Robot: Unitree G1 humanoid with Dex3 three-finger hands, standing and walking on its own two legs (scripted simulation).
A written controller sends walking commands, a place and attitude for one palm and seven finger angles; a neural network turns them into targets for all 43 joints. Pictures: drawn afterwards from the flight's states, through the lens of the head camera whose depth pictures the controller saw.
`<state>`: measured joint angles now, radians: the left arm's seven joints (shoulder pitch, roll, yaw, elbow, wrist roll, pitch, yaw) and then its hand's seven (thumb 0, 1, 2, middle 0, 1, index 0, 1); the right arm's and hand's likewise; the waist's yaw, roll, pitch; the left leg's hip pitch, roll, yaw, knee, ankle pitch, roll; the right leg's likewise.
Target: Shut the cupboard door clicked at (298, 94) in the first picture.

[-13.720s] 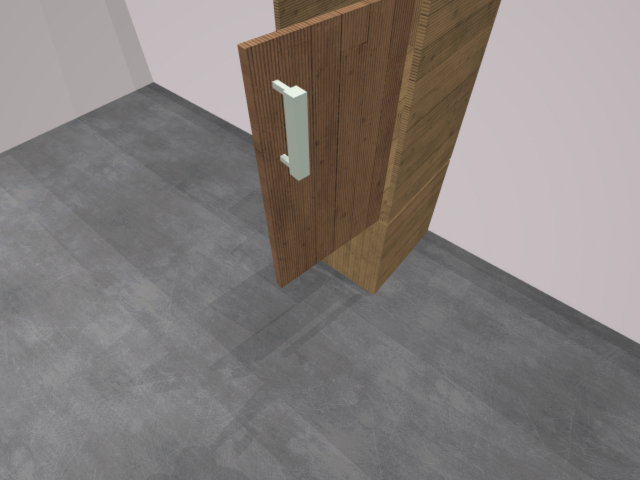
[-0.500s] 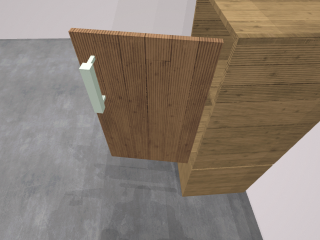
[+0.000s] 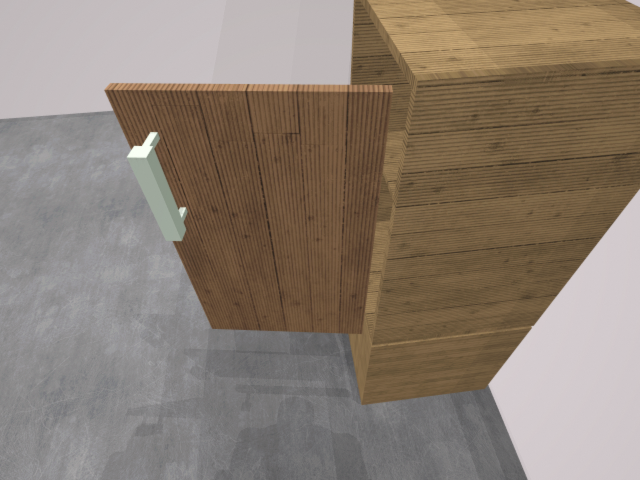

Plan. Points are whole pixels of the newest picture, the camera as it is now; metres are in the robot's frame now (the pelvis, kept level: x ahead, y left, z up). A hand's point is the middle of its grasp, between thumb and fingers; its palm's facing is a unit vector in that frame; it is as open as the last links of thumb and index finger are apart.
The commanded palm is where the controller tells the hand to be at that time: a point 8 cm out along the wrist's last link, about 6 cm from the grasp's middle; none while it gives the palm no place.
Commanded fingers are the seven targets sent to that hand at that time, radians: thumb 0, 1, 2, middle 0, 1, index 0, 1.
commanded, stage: come to a stop and stand still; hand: left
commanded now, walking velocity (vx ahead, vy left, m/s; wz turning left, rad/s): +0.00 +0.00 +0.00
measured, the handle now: (164, 188) +0.48 +0.24 +0.12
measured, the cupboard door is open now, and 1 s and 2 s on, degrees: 80 80 80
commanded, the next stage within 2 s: look again from close up in 1.48 s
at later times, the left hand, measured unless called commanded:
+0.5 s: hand out of the picture +0.00 +0.18 -0.16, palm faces +0.00 -0.97 -0.26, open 7.4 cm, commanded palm none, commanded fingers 0.00 0.90 0.90 -0.20 -0.30 -0.20 -0.30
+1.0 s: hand out of the picture +0.04 +0.21 -0.16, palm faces -0.04 -0.97 -0.26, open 7.4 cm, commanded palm none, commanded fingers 0.00 0.90 0.90 -0.20 -0.30 -0.20 -0.30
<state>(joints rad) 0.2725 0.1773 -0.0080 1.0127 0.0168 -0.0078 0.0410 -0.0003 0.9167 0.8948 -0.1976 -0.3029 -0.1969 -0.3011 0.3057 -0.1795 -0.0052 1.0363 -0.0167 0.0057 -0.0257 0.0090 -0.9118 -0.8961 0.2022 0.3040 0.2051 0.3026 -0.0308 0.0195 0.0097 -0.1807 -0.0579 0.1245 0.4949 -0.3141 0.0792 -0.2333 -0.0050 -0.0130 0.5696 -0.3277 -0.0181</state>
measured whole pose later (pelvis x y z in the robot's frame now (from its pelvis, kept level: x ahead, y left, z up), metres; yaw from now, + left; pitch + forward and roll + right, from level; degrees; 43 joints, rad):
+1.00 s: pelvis -0.01 +0.01 +0.01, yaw +0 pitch -1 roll +0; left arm 0.18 0.25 -0.02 1.08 0.02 -0.02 0.03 0.00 0.90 0.89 -0.20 -0.30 -0.20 -0.30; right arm 0.16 -0.25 0.02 1.15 0.00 -0.01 -0.01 0.01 -0.91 -0.90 0.20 0.30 0.21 0.30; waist -0.01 -0.01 0.06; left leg -0.13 -0.05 0.12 0.36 -0.22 0.08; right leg -0.16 0.01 -0.02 0.40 -0.22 -0.01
